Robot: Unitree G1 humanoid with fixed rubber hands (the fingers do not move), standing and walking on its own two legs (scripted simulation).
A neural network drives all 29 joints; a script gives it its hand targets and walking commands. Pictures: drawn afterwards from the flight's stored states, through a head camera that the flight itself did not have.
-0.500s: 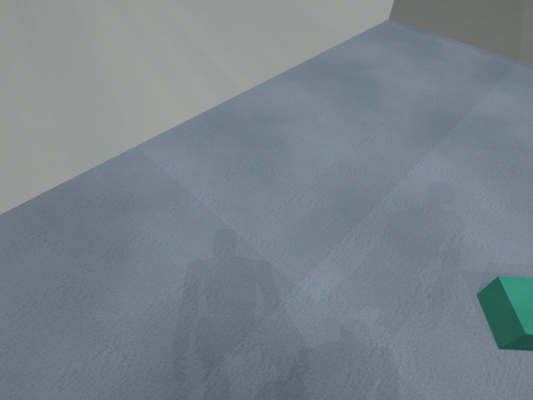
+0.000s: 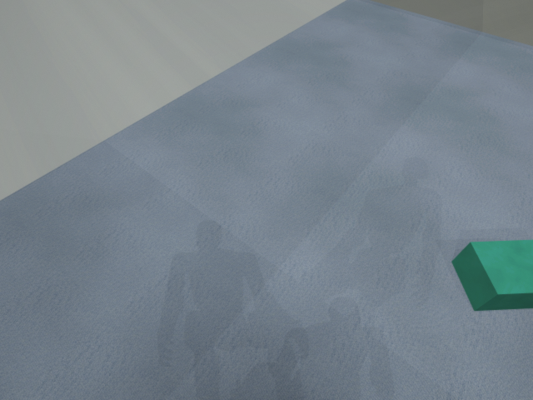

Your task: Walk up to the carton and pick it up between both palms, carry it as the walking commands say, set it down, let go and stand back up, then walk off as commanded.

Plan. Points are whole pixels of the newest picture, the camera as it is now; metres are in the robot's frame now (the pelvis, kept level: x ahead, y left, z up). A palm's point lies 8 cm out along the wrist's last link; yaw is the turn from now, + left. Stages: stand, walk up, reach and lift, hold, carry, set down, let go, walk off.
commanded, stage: walk off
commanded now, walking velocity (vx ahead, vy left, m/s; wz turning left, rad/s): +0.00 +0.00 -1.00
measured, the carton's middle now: (509, 274) +0.65 -0.95 -0.68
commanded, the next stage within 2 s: stand in 0.10 s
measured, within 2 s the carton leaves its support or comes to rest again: neither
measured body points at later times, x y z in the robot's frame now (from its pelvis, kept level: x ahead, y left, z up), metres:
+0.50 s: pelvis -0.01 -0.03 +0.01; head +0.01 -0.05 +0.46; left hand +0.10 +0.20 -0.12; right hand +0.02 -0.29 -0.14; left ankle -0.01 +0.10 -0.70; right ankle +0.00 -0.12 -0.73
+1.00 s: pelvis +0.00 +0.00 +0.02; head +0.01 +0.00 +0.47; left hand +0.03 +0.22 -0.14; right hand -0.03 -0.22 -0.14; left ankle +0.00 +0.10 -0.73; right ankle +0.00 -0.12 -0.73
